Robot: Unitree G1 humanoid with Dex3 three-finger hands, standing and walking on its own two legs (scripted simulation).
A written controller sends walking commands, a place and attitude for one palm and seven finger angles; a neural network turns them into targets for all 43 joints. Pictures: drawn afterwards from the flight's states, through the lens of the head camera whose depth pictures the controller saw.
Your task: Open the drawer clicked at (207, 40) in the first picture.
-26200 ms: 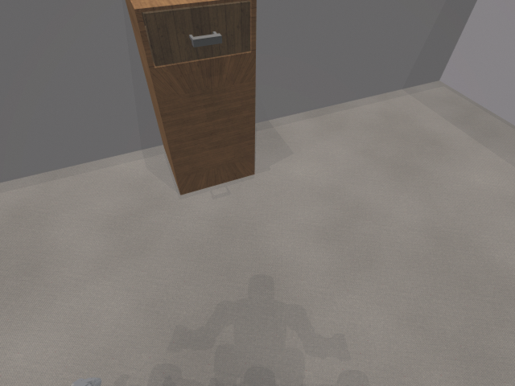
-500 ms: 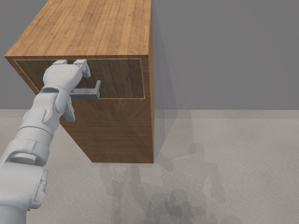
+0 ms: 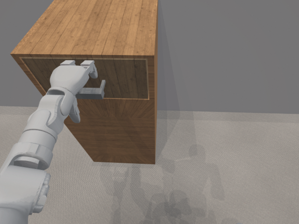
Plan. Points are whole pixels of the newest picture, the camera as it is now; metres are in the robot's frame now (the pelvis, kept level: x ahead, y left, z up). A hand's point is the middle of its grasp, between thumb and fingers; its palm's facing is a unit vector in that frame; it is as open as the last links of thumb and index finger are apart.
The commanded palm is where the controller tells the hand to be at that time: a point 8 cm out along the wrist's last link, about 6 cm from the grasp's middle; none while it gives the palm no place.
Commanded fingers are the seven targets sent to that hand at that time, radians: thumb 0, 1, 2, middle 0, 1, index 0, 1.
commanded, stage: re-aim the fingers above the handle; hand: left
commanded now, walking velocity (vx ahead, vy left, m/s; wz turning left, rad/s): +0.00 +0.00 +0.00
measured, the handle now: (88, 88) +0.51 +0.23 +0.04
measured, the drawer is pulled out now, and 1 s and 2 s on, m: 0.00 0.00 0.00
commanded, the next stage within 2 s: lower the fingers behind the handle in 0.26 s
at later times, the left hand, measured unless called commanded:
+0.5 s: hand (80, 89) +0.46 +0.22 +0.09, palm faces -0.02 -0.01 -1.00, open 13.8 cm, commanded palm +0.43 +0.23 +0.14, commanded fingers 0.00 -0.50 0.30 -0.30 -1.20 -0.30 -1.20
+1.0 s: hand (84, 98) +0.45 +0.22 +0.05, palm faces -0.06 -0.01 -1.00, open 13.8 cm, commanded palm +0.43 +0.23 +0.11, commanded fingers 0.00 -0.50 0.30 -0.30 -1.20 -0.30 -1.20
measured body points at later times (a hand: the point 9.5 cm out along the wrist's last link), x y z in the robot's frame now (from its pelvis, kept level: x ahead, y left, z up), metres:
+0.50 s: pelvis +0.00 -0.01 +0.00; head +0.06 -0.03 +0.44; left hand +0.45 +0.22 +0.14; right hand +0.07 -0.28 -0.14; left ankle -0.07 +0.08 -0.73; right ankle +0.02 -0.11 -0.73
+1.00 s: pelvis -0.01 -0.01 -0.01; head +0.07 -0.03 +0.44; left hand +0.45 +0.22 +0.11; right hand +0.05 -0.28 -0.14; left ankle -0.07 +0.08 -0.73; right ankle +0.02 -0.11 -0.73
